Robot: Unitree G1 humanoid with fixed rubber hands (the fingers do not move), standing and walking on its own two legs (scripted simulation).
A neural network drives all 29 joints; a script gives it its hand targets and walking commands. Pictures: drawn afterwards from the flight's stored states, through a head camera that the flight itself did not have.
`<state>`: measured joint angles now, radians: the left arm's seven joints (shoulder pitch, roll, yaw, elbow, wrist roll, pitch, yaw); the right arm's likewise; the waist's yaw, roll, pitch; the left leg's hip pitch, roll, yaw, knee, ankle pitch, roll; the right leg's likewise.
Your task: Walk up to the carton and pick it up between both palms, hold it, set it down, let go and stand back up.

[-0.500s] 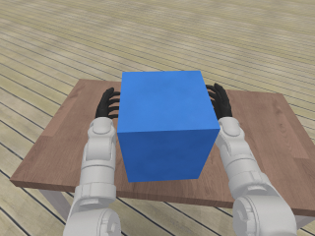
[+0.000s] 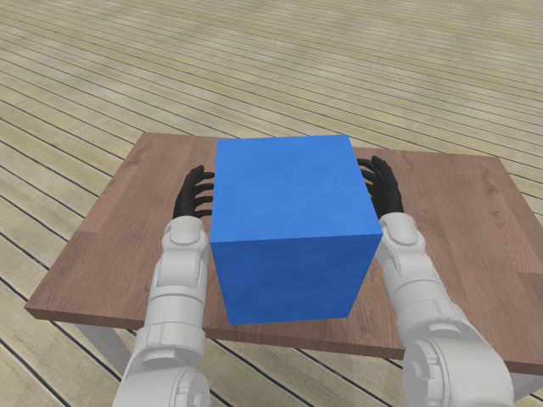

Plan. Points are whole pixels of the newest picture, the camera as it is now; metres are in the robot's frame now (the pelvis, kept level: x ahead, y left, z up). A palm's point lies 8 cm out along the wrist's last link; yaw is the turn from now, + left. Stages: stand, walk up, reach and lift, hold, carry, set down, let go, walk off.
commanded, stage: set down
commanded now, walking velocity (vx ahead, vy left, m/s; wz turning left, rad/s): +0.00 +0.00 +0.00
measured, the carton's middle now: (286, 233) +0.40 -0.03 +0.05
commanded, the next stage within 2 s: none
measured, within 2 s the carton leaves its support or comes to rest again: rests again in 0.72 s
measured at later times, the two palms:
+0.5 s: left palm (199, 228) +0.39 +0.11 +0.08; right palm (386, 214) +0.39 -0.19 +0.09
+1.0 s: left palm (200, 233) +0.38 +0.11 +0.07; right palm (388, 222) +0.38 -0.19 +0.08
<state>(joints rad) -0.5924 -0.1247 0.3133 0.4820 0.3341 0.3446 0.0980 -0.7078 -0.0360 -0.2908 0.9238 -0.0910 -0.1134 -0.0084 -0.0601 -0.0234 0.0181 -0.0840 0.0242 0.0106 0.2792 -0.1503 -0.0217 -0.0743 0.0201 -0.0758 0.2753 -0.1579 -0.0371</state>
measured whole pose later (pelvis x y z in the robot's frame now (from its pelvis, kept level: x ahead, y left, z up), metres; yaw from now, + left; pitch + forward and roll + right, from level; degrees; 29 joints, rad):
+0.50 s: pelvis +0.01 -0.01 +0.00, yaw -2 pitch +1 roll +0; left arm -0.59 -0.16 0.38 0.56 0.34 0.24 0.11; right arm -0.73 -0.04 -0.35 0.96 -0.16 -0.13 0.03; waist -0.03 0.00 0.01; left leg -0.13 0.04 0.04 0.27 -0.15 -0.03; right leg -0.15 0.03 -0.06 0.29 -0.16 -0.04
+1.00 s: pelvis +0.00 +0.00 +0.00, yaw -3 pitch +3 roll +0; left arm -0.58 -0.17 0.38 0.63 0.35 0.16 0.12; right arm -0.71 -0.03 -0.42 0.98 -0.21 -0.17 0.05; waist -0.02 -0.01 -0.02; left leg -0.18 0.04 0.07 0.28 -0.15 -0.02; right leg -0.19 0.03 -0.04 0.29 -0.14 -0.04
